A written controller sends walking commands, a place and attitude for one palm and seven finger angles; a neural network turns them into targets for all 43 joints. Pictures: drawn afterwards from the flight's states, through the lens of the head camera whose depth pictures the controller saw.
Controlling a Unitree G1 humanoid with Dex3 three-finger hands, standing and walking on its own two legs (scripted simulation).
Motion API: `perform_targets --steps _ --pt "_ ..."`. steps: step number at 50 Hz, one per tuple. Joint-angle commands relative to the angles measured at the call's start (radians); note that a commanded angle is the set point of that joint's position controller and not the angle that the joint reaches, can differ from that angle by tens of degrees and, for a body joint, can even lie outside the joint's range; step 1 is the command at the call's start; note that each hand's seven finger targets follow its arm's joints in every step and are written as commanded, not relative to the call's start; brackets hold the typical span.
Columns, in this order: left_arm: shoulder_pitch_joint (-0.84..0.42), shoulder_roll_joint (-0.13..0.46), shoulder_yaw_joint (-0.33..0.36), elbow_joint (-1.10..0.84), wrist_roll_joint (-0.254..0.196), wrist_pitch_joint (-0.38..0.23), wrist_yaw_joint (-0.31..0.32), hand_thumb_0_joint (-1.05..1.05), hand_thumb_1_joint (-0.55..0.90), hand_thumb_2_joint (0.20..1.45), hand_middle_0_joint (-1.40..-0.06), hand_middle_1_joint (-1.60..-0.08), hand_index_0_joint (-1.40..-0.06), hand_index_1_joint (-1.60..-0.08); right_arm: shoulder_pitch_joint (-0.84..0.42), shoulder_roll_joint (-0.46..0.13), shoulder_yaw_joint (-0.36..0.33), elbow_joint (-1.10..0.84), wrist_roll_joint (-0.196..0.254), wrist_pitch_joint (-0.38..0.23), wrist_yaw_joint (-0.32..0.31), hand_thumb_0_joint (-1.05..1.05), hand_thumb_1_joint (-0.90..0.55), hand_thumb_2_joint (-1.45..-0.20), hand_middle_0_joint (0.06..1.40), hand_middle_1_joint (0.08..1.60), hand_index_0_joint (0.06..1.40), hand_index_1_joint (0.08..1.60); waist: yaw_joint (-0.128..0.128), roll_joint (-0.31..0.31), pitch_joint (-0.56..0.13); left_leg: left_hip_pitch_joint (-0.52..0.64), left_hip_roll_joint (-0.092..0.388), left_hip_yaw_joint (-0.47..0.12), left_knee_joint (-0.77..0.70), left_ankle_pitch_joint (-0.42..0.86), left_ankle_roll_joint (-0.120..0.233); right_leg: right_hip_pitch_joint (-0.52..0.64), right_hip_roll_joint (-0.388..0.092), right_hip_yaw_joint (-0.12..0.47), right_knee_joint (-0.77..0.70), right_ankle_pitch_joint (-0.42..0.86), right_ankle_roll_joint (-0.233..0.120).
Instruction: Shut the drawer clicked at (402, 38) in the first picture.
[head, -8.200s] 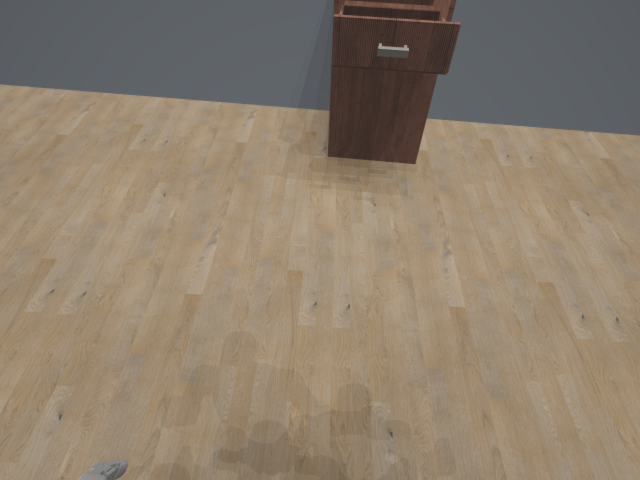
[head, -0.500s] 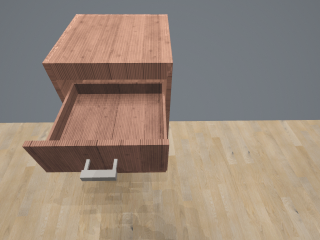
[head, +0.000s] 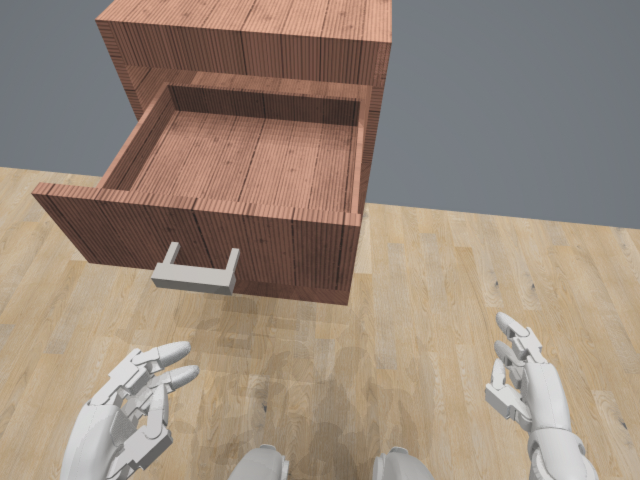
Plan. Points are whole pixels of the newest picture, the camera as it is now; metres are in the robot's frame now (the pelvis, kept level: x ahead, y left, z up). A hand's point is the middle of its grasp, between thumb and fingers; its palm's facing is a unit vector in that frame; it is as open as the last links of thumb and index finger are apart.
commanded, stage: raise the hand and make a fist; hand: left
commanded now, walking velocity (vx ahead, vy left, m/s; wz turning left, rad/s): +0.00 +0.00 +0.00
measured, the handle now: (199, 265) +0.37 +0.21 +0.03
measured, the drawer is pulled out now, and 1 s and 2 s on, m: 0.30 0.30 0.30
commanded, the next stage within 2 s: bring the fist close to the handle in 1.44 s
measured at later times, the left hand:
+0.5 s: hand (149, 408) +0.17 +0.19 +0.08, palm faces +0.02 -1.00 -0.05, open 3.4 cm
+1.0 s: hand (145, 397) +0.17 +0.18 +0.12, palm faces +0.02 -1.00 -0.03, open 3.2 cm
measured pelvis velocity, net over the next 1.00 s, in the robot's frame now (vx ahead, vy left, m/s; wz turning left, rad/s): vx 0.02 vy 0.03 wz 0.00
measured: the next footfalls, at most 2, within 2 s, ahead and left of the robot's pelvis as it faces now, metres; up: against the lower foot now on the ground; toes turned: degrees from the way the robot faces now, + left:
none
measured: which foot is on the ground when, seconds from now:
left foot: down 0.00-1.00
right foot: down 0.00-1.00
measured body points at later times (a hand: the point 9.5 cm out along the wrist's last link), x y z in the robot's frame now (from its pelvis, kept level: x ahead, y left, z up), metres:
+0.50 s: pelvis +0.00 +0.01 +0.02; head +0.06 +0.01 +0.47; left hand +0.17 +0.24 +0.09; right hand +0.17 -0.25 -0.05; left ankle -0.01 +0.13 -0.64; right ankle +0.04 -0.11 -0.64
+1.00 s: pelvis +0.02 +0.03 +0.03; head +0.05 +0.03 +0.48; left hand +0.17 +0.23 +0.13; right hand +0.22 -0.18 -0.02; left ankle -0.01 +0.13 -0.64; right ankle +0.04 -0.11 -0.64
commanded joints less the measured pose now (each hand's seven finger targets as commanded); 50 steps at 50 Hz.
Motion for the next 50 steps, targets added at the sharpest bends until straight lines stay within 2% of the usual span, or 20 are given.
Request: perform_targets --steps 1,3,5,6,7,10,12,14,15,16,20,23,24,30,32,35,37,40,48,50 --pt "-0.144 0.136 0.08 -0.395 -0.03 -0.104 -0.011 0.0 0.9 0.9 -0.68 -0.82 -0.68 -0.82 0.078 -0.075 -0.013 -0.091 -0.002 -0.031 -0.028 0.0 -0.9 -0.9 0.2 0.3 0.2 0.3 -0.088 0.024 -0.219 0.015 -0.028 0.019 -0.109 0.324 0.056 0.256 0.038 0.098 -0.212 0.238 -0.001" --pt "-0.113 0.124 0.065 -0.323 -0.045 -0.083 -0.066 0.0 0.9 0.9 -0.72 -0.863 -0.72 -0.863 0.063 -0.077 -0.008 -0.077 0.007 -0.039 -0.033 0.0 -0.9 -0.9 0.2 0.3 0.2 0.3 -0.094 0.027 -0.174 -0.01 -0.027 0.012 -0.109 0.307 0.054 0.258 0.036 0.1 -0.228 0.229 0.005" --pt "-0.073 0.15 0.097 -0.235 -0.058 -0.024 -0.106 0.0 0.9 0.9 -0.76 -0.907 -0.76 -0.907 0.041 -0.077 -0.005 -0.066 0.015 -0.038 -0.039 0.0 -0.9 -0.9 0.2 0.3 0.2 0.3 -0.088 0.003 -0.154 -0.033 -0.029 0.011 -0.113 0.286 0.054 0.279 0.034 0.112 -0.259 0.18 0.007" --pt "-0.061 0.141 0.093 -0.237 -0.07 0.003 -0.123 0.0 0.9 0.9 -0.78 -0.928 -0.78 -0.928 0.041 -0.074 -0.002 -0.074 0.021 -0.038 -0.04 0.0 -0.9 -0.9 0.2 0.3 0.2 0.3 -0.08 0.004 -0.171 -0.035 -0.034 0.012 -0.123 0.28 0.053 0.304 0.027 0.121 -0.273 0.162 0.012" --pt "-0.038 0.175 0.138 -0.237 -0.08 0.03 -0.129 0.0 0.9 0.9 -0.8 -0.95 -0.8 -0.95 0.029 -0.071 -0.006 -0.076 0.024 -0.036 -0.043 0.0 -0.9 -0.9 0.2 0.3 0.2 0.3 -0.06 0.005 -0.192 -0.035 -0.037 0.012 -0.135 0.283 0.051 0.341 0.019 0.13 -0.287 0.155 0.014" --pt "0.015 0.186 0.184 -0.232 -0.102 0.087 -0.11 0.0 0.9 0.9 -0.86 -1.015 -0.86 -1.015 -0.001 -0.058 -0.003 -0.085 0.025 -0.028 -0.048 0.0 -0.9 -0.9 0.2 0.3 0.2 0.3 -0.033 -0.029 -0.195 -0.026 -0.04 0.007 -0.166 0.293 0.049 0.39 0.013 0.128 -0.306 0.15 0.019" --pt "0.03 0.185 0.21 -0.267 -0.109 0.082 -0.08 0.0 0.9 0.9 -0.9 -1.058 -0.9 -1.058 0.013 -0.046 -0.006 -0.084 0.023 -0.025 -0.047 0.0 -0.9 -0.9 0.2 0.3 0.2 0.3 -0.022 -0.05 -0.212 -0.014 -0.04 0.006 -0.187 0.311 0.045 0.413 0.012 0.115 -0.303 0.184 0.021" --pt "0.041 0.163 0.19 -0.295 -0.108 0.057 -0.054 0.0 0.9 0.9 -0.94 -1.102 -0.94 -1.102 0.015 -0.039 -0.005 -0.079 0.019 -0.031 -0.043 0.0 -0.9 -0.9 0.2 0.3 0.2 0.3 -0.023 -0.019 -0.185 -0.003 -0.041 0.008 -0.204 0.302 0.044 0.397 0.012 0.107 -0.31 0.17 0.021" --pt "0.042 0.177 0.199 -0.283 -0.101 0.043 -0.039 0.0 0.9 0.9 -0.96 -1.123 -0.96 -1.123 0.004 -0.042 -0.004 -0.072 0.016 -0.031 -0.043 0.0 -0.9 -0.9 0.2 0.3 0.2 0.3 -0.027 -0.038 -0.164 -0.007 -0.039 0.004 -0.206 0.298 0.044 0.39 0.015 0.103 -0.311 0.155 0.017" --pt "0.067 0.152 0.178 -0.288 -0.094 0.028 -0.034 0.0 0.9 0.9 -0.98 -1.145 -0.98 -1.145 0.019 -0.042 -0.006 -0.074 0.016 -0.032 -0.04 0.0 -0.9 -0.9 0.2 0.3 0.2 0.3 -0.025 -0.036 -0.16 0.002 -0.041 0.007 -0.218 0.299 0.045 0.38 0.018 0.093 -0.309 0.144 0.014" --pt "0.059 0.144 0.126 -0.304 -0.08 -0.012 -0.029 0.0 0.9 0.9 -1.06 -1.232 -1.06 -1.232 0.02 -0.061 -0.007 -0.074 0.017 -0.044 -0.039 0.0 -0.9 -0.9 0.2 0.3 0.2 0.3 -0.05 -0.033 -0.102 0.021 -0.039 0.005 -0.233 0.253 0.05 0.322 0.022 0.084 -0.331 0.045 0.01" --pt "0.069 0.112 0.053 -0.371 -0.063 -0.021 -0.025 0.0 0.9 0.9 -1.12 -1.297 -1.12 -1.297 0.041 -0.071 -0.002 -0.093 0.017 -0.052 -0.034 0.0 -0.9 -0.9 0.2 0.3 0.2 0.3 -0.055 0.048 -0.109 0.078 -0.04 0.002 -0.264 0.239 0.053 0.287 0.03 0.045 -0.312 0.049 0.002" --pt "0.071 0.125 0.064 -0.39 -0.061 -0.02 -0.014 0.0 0.9 0.9 -1.14 -1.318 -1.14 -1.318 0.048 -0.071 -0.003 -0.095 0.015 -0.053 -0.034 0.0 -0.9 -0.9 0.2 0.3 0.2 0.3 -0.052 0.045 -0.122 0.087 -0.039 -0.001 -0.27 0.255 0.052 0.296 0.031 0.036 -0.305 0.074 0.001" --pt "0.132 0.127 0.057 -0.443 -0.019 0.017 0.055 0.0 0.9 0.9 -1.26 -1.448 -1.26 -1.448 0.049 -0.07 0.0 -0.121 0.011 -0.017 -0.024 0.0 -0.9 -0.9 0.2 0.3 0.2 0.3 -0.033 0.061 -0.117 0.13 -0.032 -0.008 -0.302 0.321 0.047 0.313 0.046 -0.013 -0.271 0.173 -0.006" --pt "0.121 0.084 -0.005 -0.475 -0.008 0.034 0.065 0.0 0.9 0.9 -1.3 -1.492 -1.3 -1.492 0.052 -0.067 0.009 -0.14 0.01 -0.007 -0.019 0.0 -0.9 -0.9 0.2 0.3 0.2 0.3 -0.047 0.076 -0.092 0.142 -0.03 -0.009 -0.313 0.307 0.045 0.293 0.047 -0.023 -0.275 0.166 -0.003" --pt "0.141 0.102 -0.001 -0.485 0.01 0.061 0.08 0.0 0.9 0.9 -1.36 -1.557 -1.36 -1.557 0.051 -0.068 0.014 -0.155 0.01 0.009 -0.019 0.0 -0.9 -0.9 0.2 0.3 0.2 0.3 -0.045 0.044 -0.081 0.143 -0.026 -0.013 -0.321 0.302 0.046 0.306 0.05 -0.024 -0.281 0.163 -0.004" --pt "0.149 0.084 -0.026 -0.508 0.016 0.076 0.079 0.0 0.9 0.9 -1.4 -1.6 -1.4 -1.6 0.058 -0.066 0.019 -0.166 0.011 0.015 -0.016 0.0 -0.9 -0.9 0.2 0.3 0.2 0.3 -0.046 0.058 -0.08 0.157 -0.023 -0.015 -0.327 0.323 0.042 0.307 0.05 -0.031 -0.278 0.182 -0.003" --pt "0.153 0.1 -0.02 -0.524 0.019 0.098 0.083 0.0 0.9 0.9 -1.4 -1.6 -1.4 -1.6 0.053 -0.066 0.025 -0.171 0.009 0.023 -0.016 0.0 -0.9 -0.9 0.2 0.3 0.2 0.3 -0.046 0.044 -0.069 0.154 -0.022 -0.017 -0.328 0.321 0.043 0.316 0.052 -0.03 -0.284 0.187 -0.003" --pt "0.206 0.065 -0.076 -0.63 0.031 0.114 0.097 0.0 0.9 0.9 -1.4 -1.6 -1.4 -1.6 0.072 -0.056 0.029 -0.185 0.013 0.018 -0.004 0.0 -0.9 -0.9 0.2 0.3 0.2 0.3 -0.04 0.084 -0.1 0.213 -0.013 -0.024 -0.332 0.44 0.032 0.332 0.049 -0.042 -0.27 0.258 -0.001" --pt "0.219 0.079 -0.067 -0.624 0.042 0.123 0.107 0.0 0.9 0.9 -1.4 -1.6 -1.4 -1.6 0.061 -0.056 0.03 -0.186 0.013 0.022 -0.003 0.0 -0.9 -0.9 0.2 0.3 0.2 0.3 -0.038 0.057 -0.083 0.198 -0.013 -0.027 -0.337 0.421 0.034 0.336 0.05 -0.043 -0.275 0.246 -0.002"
